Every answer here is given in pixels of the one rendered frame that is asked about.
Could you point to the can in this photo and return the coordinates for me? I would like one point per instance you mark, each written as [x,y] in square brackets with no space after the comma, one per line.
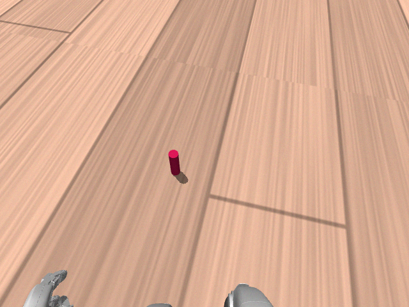
[174,162]

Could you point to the left robot hand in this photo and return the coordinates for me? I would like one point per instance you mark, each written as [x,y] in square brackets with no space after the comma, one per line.
[41,294]

